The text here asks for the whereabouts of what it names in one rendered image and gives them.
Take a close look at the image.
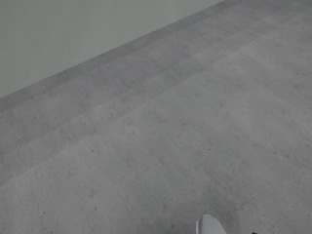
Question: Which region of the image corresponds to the right robot thigh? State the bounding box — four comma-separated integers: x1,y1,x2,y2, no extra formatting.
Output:
195,216,226,234

